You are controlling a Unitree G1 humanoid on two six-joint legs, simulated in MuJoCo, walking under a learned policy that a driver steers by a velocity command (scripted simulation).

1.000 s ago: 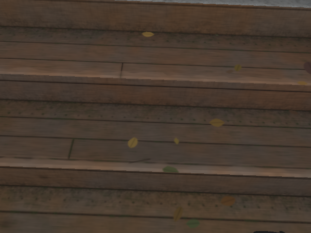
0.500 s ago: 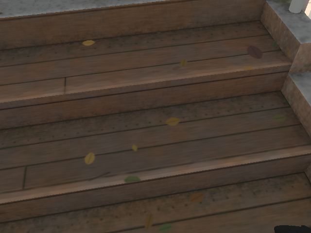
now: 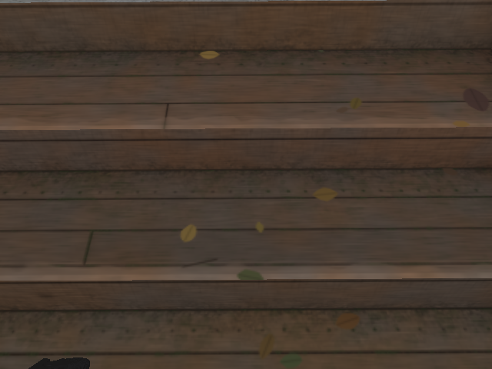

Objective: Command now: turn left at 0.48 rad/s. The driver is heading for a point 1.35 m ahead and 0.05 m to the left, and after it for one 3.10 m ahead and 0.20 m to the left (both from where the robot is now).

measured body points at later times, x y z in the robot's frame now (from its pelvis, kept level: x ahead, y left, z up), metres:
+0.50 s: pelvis +0.07 +0.08 +0.00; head +0.07 +0.08 +0.45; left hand +0.15 +0.33 -0.12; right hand +0.10 -0.17 -0.13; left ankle -0.03 +0.15 -0.73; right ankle +0.06 -0.07 -0.49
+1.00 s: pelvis +0.35 +0.09 +0.13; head +0.34 +0.10 +0.58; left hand +0.30 +0.31 -0.03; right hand +0.48 -0.15 +0.02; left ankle +0.37 +0.26 -0.35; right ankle +0.34 +0.02 -0.58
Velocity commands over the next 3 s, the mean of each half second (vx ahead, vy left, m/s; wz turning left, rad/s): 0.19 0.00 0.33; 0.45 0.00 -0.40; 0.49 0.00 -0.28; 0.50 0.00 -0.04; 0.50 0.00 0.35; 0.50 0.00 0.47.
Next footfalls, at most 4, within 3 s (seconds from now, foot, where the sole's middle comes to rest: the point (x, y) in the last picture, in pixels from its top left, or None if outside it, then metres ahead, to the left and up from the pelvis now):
0.32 left None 0.01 0.16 -0.76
0.76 right None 0.38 0.02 -0.61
1.24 left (182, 232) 0.71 0.21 -0.46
1.86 right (288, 96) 1.04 -0.04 -0.31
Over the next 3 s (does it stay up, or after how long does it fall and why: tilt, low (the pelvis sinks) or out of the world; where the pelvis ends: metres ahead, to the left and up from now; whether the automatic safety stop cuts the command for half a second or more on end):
stays up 1.55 0.00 0.60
